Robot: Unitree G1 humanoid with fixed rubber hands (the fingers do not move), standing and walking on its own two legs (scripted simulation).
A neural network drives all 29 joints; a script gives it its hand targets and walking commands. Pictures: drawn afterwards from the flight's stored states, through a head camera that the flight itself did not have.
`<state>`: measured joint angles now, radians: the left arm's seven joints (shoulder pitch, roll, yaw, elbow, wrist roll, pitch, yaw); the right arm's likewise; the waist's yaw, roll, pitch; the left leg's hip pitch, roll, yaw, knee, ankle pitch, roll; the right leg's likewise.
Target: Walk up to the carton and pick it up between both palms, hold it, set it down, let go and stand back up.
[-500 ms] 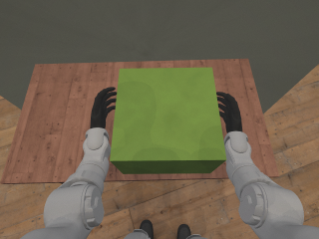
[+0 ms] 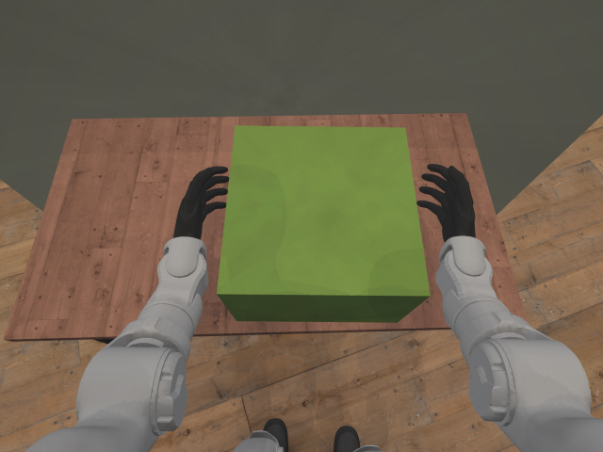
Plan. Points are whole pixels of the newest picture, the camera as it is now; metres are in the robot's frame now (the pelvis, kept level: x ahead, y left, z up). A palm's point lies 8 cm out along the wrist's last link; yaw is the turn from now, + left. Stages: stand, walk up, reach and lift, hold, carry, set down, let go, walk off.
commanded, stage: set down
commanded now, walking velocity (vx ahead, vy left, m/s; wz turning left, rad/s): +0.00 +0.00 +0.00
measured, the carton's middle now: (318, 227) +0.43 +0.01 -0.06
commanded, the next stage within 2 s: none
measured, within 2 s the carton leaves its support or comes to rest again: neither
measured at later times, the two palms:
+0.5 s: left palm (176, 245) +0.37 +0.20 -0.02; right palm (483, 249) +0.38 -0.21 -0.01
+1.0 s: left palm (158, 311) +0.29 +0.22 -0.04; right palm (498, 310) +0.30 -0.23 -0.03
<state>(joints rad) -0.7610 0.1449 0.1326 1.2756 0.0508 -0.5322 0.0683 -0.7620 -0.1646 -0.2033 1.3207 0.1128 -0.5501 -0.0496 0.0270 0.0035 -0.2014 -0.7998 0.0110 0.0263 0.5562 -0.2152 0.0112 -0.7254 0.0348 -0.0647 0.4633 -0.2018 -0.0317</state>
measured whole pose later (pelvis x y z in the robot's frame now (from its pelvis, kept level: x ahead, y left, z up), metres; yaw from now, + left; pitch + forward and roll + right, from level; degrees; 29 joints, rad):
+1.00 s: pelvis -0.03 +0.00 +0.00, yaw +0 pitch +24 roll -2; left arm -0.33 0.20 0.08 0.93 -0.01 -0.50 -0.01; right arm -0.37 -0.27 0.02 1.02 0.33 -0.60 0.00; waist 0.03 0.05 -0.21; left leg -0.80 0.02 0.03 0.57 -0.19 0.02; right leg -0.73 0.04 -0.06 0.48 -0.17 -0.03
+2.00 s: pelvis -0.06 -0.01 +0.01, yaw +1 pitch +2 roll -2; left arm -0.03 0.21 -0.05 0.75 -0.06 -0.36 0.03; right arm 0.06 -0.22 0.02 0.74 0.29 -0.38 0.03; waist 0.03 -0.02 -0.07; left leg -0.39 0.01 0.03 0.54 -0.19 0.03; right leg -0.33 0.04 -0.06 0.48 -0.19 -0.03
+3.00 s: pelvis -0.03 -0.03 +0.01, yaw +1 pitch +2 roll +0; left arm 0.04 0.24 0.02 0.65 -0.06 -0.01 0.00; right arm 0.07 -0.16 0.02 0.77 0.09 -0.27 -0.03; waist 0.03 -0.03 0.00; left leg -0.31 0.00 0.02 0.47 -0.20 0.01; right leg -0.29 0.02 -0.06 0.49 -0.24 -0.04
